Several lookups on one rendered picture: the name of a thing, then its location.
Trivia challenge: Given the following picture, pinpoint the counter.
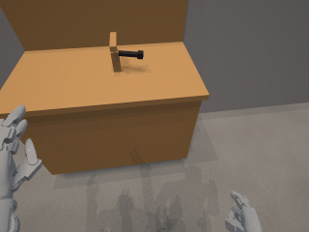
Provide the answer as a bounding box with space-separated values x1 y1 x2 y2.
0 0 210 175

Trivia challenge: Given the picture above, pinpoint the robot left forearm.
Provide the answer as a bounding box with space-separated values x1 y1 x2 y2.
0 198 20 232

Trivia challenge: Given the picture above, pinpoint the robot left hand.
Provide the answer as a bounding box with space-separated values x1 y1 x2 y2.
0 104 42 199

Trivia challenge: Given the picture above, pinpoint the robot right hand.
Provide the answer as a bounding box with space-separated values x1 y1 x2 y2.
225 190 263 232

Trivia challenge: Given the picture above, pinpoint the tap lever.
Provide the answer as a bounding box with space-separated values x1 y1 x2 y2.
118 50 144 60

